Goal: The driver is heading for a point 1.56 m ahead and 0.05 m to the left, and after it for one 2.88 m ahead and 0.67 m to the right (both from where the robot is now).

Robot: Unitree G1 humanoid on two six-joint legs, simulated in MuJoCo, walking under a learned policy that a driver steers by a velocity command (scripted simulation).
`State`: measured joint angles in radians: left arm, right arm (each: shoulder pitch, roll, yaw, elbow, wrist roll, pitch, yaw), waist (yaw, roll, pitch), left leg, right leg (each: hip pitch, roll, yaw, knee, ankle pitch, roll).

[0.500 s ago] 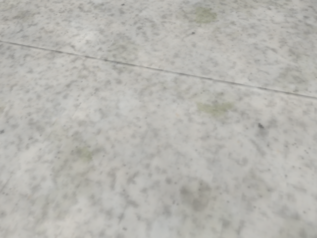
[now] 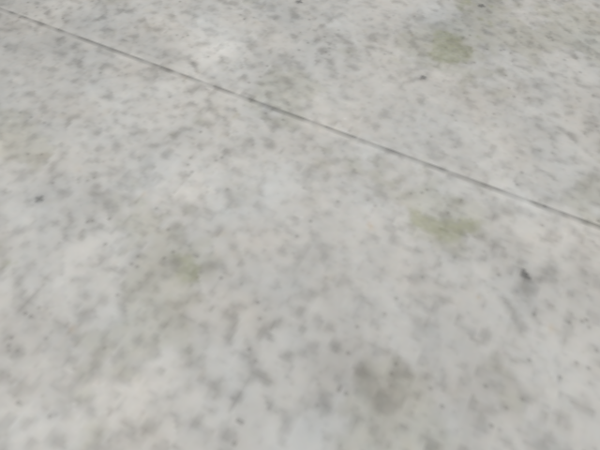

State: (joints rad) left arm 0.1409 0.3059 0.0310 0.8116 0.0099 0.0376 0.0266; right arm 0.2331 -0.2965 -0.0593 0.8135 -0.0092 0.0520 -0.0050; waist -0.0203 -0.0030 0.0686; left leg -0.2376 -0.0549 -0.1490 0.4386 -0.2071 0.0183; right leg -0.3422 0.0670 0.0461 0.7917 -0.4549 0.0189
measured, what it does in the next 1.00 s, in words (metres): walks ahead: right foot, then left foot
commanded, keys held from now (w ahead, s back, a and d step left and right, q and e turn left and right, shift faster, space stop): w+q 0.24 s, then w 0.26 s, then w+e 0.50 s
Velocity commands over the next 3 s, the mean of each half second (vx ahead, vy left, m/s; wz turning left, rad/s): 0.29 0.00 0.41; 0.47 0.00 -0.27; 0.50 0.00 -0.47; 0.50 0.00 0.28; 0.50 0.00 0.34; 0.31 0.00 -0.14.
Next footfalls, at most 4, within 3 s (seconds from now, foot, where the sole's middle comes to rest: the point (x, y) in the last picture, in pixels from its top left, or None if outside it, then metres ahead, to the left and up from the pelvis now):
0.10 right None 0.04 -0.11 -0.78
0.58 left None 0.26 0.16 -0.78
1.10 right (286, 393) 0.57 0.04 -0.78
1.64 left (252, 267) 0.92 0.13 -0.78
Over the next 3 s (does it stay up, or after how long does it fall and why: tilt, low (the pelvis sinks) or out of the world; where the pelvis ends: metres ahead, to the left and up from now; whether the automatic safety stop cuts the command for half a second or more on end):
stays up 1.35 0.11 0.00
